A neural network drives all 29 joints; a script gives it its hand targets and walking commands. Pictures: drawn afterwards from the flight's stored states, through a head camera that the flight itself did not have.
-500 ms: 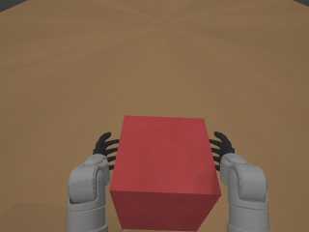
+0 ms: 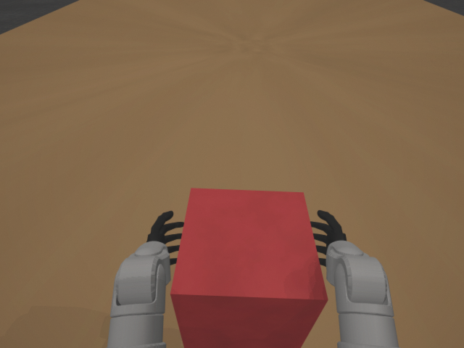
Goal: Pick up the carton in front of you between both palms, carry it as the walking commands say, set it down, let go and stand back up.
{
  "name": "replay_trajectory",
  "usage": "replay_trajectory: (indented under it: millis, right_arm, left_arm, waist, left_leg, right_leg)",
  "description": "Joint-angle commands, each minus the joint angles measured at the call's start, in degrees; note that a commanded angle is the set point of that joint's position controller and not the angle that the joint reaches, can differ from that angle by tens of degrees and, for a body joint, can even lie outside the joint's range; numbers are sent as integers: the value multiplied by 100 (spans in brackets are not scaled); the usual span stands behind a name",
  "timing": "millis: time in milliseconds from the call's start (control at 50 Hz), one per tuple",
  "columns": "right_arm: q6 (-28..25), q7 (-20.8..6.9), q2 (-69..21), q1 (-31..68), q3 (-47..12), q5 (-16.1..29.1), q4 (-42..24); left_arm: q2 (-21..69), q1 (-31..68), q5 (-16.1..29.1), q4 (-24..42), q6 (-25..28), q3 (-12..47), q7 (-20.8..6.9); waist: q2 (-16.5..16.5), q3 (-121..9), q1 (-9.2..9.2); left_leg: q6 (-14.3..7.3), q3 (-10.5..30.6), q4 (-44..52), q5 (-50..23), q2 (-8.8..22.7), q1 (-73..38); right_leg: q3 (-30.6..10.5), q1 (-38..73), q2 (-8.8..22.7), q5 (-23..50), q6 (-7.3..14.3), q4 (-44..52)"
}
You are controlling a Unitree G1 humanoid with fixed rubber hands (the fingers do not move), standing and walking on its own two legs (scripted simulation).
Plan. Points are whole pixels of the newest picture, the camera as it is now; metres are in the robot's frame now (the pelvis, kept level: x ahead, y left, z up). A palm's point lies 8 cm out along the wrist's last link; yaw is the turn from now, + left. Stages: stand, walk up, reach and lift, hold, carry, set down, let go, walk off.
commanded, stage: carry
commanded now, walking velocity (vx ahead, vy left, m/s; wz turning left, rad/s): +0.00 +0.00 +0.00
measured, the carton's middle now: (243, 274) +0.27 +0.00 -0.01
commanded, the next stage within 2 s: hold in 1.30 s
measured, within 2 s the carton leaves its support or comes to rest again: neither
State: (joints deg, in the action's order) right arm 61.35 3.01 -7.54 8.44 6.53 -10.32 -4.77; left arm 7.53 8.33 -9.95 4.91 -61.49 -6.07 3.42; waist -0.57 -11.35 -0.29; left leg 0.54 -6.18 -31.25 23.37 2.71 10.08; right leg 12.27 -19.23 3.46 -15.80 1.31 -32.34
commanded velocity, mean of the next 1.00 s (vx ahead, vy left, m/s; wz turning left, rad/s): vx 0.00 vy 0.00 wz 0.00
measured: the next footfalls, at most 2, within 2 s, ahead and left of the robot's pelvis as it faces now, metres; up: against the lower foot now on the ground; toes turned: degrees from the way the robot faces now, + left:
none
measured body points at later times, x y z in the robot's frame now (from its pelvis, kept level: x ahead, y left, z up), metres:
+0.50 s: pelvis -0.03 +0.01 +0.00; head -0.05 +0.01 +0.45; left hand +0.28 +0.16 +0.03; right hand +0.28 -0.14 +0.03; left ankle -0.09 +0.11 -0.73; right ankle +0.01 -0.10 -0.73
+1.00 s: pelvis -0.05 +0.01 +0.00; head -0.08 +0.01 +0.45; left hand +0.25 +0.16 +0.04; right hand +0.25 -0.14 +0.04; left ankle -0.09 +0.11 -0.73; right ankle +0.01 -0.10 -0.73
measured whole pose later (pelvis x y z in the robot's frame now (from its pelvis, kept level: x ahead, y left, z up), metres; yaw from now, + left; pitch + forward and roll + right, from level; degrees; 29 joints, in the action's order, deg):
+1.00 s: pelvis -0.05 +0.01 +0.00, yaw +0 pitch +1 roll +0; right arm 42.5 1.4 -8.2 12.5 10.2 -14.3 11.1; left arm 8.2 12.4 -13.9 -11.5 -42.3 -9.9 1.6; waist -0.3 -6.4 -0.1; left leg -1.5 -6.8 -31.0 19.9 1.1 12.5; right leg 11.7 -20.6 4.8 -10.1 1.4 -29.7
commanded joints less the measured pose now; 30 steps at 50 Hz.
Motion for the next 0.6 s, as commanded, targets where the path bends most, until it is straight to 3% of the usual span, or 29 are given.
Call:
replay_trajectory:
  millis: [0, 160, 280, 380, 460, 580]
  right_arm:
    - [-404, -1408, -5081, 2696, -3695, 1997, -308]
    - [-1289, -1401, -4932, 2676, -3432, 1558, 60]
    - [-2036, -1407, -4848, 2898, -2649, 994, 1052]
    - [-2528, -1484, -5188, 3298, -2399, 809, 1637]
    - [-2570, -1527, -5397, 3357, -2540, 880, 1639]
    - [-2186, -1508, -5327, 3052, -2802, 1066, 1291]
  left_arm:
    - [5182, 2784, 2019, 321, 416, 3746, -1428]
    - [5000, 2723, 1555, -39, 1311, 3389, -1410]
    - [4889, 2988, 1002, -1024, 2076, 2601, -1434]
    - [5214, 3424, 841, -1607, 2577, 2382, -1531]
    - [5419, 3483, 913, -1603, 2615, 2519, -1575]
    - [5340, 3166, 1076, -1252, 2231, 2749, -1550]
  waist:
    - [-81, -986, 13]
    - [-73, -1226, 38]
    - [-16, -1104, 27]
    - [23, -990, 27]
    - [22, -1012, 28]
    - [16, -1015, 30]
  left_leg:
    - [-40, 384, 97, -4228, 711, 16]
    - [-142, 416, 48, -3870, 676, -87]
    - [-177, 414, 170, -3187, 639, 47]
    - [-214, 460, 346, -2476, 617, 163]
    - [-231, 493, 429, -2203, 607, 179]
    - [-236, 513, 483, -2089, 608, 218]
  right_leg:
    - [-610, 1074, 633, 3373, -65, -141]
    - [-620, 1100, 629, 2799, 6, -196]
    - [-671, 1072, 676, 2575, 16, -41]
    - [-733, 1058, 693, 2148, 17, 176]
    - [-754, 1089, 705, 1956, 17, 280]
    - [-758, 1080, 717, 1838, 5, 343]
